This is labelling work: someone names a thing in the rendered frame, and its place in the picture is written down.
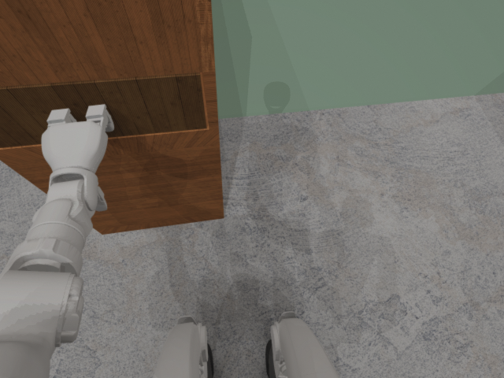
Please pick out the cabinet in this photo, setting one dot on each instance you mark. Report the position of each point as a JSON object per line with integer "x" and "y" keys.
{"x": 148, "y": 181}

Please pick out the left robot hand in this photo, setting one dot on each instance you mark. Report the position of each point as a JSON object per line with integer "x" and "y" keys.
{"x": 68, "y": 143}

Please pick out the left robot upper arm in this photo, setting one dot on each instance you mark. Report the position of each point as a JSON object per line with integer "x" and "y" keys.
{"x": 38, "y": 312}

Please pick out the robot left forearm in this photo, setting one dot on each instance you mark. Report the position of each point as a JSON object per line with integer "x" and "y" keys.
{"x": 55, "y": 241}

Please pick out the right robot shin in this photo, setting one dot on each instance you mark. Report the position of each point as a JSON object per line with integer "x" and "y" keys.
{"x": 280, "y": 370}

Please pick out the robot right thigh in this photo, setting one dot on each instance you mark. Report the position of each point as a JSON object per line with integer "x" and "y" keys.
{"x": 294, "y": 343}

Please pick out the drawer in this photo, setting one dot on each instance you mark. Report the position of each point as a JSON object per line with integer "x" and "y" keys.
{"x": 137, "y": 105}

